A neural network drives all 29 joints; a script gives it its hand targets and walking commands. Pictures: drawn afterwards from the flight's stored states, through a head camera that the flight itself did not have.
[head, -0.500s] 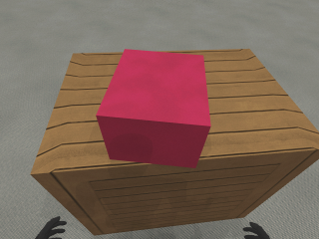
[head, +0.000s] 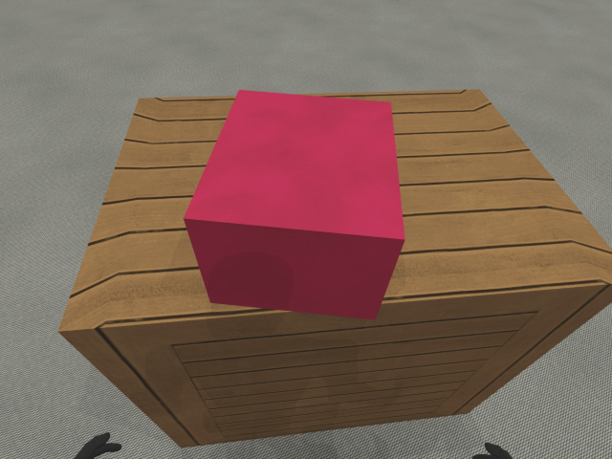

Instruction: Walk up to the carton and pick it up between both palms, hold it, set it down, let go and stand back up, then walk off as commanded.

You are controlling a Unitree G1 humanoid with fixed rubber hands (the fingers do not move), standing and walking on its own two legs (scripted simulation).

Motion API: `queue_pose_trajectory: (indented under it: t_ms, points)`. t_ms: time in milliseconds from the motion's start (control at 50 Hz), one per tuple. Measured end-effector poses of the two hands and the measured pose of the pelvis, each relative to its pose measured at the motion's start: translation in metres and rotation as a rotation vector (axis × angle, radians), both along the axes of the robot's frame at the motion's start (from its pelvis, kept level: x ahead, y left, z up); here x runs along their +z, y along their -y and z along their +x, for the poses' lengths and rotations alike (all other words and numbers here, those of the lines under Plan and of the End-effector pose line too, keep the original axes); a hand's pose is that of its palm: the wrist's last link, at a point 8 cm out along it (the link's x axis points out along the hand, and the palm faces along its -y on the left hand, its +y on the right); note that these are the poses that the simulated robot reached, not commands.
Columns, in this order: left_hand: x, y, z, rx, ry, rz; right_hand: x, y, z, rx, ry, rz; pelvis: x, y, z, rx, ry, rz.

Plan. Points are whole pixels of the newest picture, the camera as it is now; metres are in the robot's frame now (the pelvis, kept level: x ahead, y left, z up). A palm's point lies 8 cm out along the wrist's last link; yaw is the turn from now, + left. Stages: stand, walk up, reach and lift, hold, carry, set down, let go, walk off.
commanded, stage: stand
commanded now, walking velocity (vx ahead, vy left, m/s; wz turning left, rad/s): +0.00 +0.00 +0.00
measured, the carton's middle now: (303, 199) +0.45 +0.00 +0.09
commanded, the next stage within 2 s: walk up in 0.52 s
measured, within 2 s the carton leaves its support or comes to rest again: neither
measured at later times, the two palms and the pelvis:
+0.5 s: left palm out of the picture +0.08 +0.29 -0.10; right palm out of the picture +0.06 -0.29 -0.12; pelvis -0.01 +0.00 +0.00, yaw +0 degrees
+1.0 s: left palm out of the picture +0.06 +0.31 -0.10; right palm out of the picture +0.03 -0.30 -0.12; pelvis -0.04 +0.00 +0.00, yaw +0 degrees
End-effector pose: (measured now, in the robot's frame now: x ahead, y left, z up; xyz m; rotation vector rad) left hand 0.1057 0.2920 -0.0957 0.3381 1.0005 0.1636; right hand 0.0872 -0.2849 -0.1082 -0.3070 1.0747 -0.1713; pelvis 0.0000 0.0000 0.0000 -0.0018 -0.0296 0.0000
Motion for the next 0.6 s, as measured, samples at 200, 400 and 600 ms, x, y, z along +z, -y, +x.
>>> queue_pose_trajectory:
  t_ms: [200,400,600]
  points:
    - [-0.001,0.001,-0.009,0.007,-0.01,0.003,-0.002,0.003,-0.009,-0.009,-0.013,0.002,0.0,0.002,-0.004,0.0,0.019,0.003]
    - [-0.002,0.0,-0.02,0.011,-0.029,0.008,-0.005,0.005,-0.023,-0.019,-0.042,0.003,0.0,0.003,-0.011,0.0,0.033,0.004]
    - [-0.003,0.001,-0.033,0.018,-0.059,0.015,-0.008,0.008,-0.034,-0.025,-0.069,0.007,0.001,0.006,-0.017,0.0,0.04,0.008]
